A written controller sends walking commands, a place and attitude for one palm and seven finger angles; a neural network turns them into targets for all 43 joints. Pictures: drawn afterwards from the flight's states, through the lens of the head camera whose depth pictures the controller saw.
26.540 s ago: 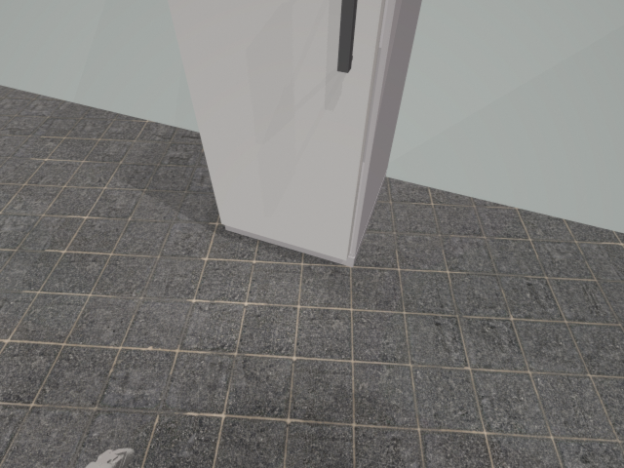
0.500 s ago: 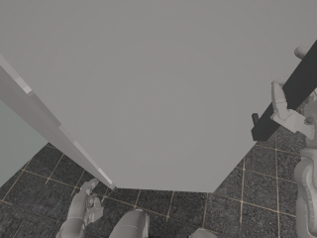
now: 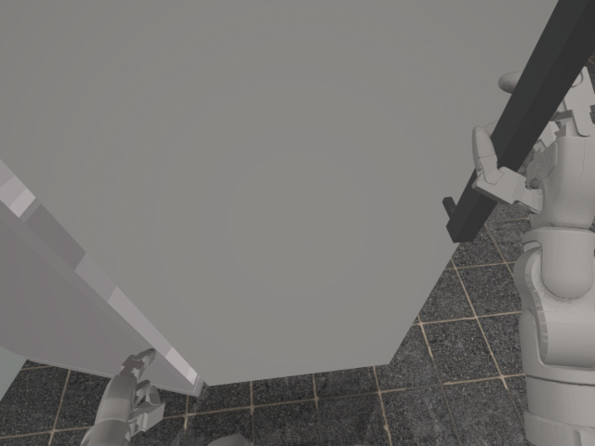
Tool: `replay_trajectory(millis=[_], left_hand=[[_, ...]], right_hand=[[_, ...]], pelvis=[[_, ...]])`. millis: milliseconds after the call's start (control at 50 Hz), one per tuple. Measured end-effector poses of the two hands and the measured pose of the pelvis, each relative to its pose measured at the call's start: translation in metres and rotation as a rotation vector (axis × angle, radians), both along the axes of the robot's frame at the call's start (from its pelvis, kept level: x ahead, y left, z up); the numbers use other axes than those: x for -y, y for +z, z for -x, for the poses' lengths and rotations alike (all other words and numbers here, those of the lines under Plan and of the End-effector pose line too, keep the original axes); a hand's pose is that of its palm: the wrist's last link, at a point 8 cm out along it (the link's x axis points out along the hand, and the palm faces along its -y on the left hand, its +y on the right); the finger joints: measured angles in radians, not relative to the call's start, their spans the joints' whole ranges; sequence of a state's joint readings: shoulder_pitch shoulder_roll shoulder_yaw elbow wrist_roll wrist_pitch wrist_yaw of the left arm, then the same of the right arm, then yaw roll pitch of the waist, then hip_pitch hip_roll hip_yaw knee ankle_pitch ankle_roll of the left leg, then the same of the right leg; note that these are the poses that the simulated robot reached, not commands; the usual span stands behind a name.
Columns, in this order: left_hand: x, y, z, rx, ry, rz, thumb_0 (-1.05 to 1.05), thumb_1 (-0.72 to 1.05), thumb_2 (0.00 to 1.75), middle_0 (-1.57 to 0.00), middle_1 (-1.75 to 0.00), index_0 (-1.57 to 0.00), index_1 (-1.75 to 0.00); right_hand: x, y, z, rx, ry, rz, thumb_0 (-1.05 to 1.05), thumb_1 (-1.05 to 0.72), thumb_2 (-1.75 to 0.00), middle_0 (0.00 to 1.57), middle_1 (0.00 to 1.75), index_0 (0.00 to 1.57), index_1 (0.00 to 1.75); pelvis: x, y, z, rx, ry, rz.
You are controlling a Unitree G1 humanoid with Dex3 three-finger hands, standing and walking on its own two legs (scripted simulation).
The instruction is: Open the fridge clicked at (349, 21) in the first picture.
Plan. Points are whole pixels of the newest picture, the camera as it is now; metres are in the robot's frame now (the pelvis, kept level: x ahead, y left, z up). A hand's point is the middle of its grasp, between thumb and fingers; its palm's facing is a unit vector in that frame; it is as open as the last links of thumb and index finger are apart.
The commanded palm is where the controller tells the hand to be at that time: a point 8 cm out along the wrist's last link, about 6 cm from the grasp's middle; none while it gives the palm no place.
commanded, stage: stop walking and hold the door back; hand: right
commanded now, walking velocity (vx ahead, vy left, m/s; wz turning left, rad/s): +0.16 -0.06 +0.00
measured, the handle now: (498, 131) +0.37 -0.19 +0.24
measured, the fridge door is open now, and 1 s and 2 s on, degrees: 73 70 68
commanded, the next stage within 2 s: loosen the grip on the handle in 0.90 s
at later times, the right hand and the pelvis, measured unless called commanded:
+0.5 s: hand (478, 140) +0.37 -0.18 +0.23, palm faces +0.20 +0.96 -0.21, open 5.9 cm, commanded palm +0.34 -0.23 +0.21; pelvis -0.06 +0.00 +0.01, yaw -2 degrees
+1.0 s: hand (479, 148) +0.36 -0.18 +0.23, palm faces +0.18 +0.97 -0.18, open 6.0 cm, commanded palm +0.33 -0.23 +0.22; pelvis -0.07 +0.00 +0.01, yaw +3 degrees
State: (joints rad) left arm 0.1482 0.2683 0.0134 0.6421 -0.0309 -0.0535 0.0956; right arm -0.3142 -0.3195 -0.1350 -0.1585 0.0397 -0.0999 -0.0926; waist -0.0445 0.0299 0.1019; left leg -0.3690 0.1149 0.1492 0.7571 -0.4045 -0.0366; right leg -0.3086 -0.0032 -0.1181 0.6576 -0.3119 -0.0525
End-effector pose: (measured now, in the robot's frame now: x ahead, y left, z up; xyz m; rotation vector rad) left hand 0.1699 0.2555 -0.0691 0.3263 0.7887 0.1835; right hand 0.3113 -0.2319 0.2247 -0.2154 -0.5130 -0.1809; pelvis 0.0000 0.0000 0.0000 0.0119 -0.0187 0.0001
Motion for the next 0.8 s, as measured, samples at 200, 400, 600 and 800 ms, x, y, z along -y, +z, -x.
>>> replay_trajectory(millis=[200,400,600,800], left_hand=[[0.040,-0.002,0.018,0.063,-0.121,0.181,0.01,0.91,0.90,-0.20,-0.30,-0.20,-0.30],[-0.015,-0.022,0.103,-0.100,0.030,0.088,0.01,0.91,0.90,-0.21,-0.30,-0.20,-0.30],[-0.028,-0.019,0.173,-0.167,0.223,0.018,0.02,0.91,0.90,-0.20,-0.30,-0.19,-0.30],[0.011,-0.033,0.163,-0.160,0.166,0.124,0.02,0.91,0.90,-0.20,-0.30,-0.20,-0.30]], right_hand=[[-0.010,0.010,-0.005,-0.189,-0.081,0.001,-0.09,-0.59,-0.83,0.47,1.43,0.31,1.34],[-0.007,0.012,-0.019,-0.273,-0.076,0.013,-0.17,-0.57,-0.81,0.46,1.41,0.40,1.38],[-0.007,0.007,-0.034,-0.213,0.010,-0.037,-0.12,-0.61,-0.78,0.46,1.41,0.38,1.39],[-0.007,0.006,-0.027,-0.192,-0.006,-0.012,-0.13,-0.63,-0.77,0.46,1.41,0.34,1.38]], pelvis=[[-0.029,0.008,0.039,0.022,-0.044,-0.014],[-0.024,0.016,0.057,0.021,-0.038,0.043],[0.002,0.011,0.061,0.020,0.015,0.006],[-0.001,0.009,0.067,0.002,0.032,-0.010]])
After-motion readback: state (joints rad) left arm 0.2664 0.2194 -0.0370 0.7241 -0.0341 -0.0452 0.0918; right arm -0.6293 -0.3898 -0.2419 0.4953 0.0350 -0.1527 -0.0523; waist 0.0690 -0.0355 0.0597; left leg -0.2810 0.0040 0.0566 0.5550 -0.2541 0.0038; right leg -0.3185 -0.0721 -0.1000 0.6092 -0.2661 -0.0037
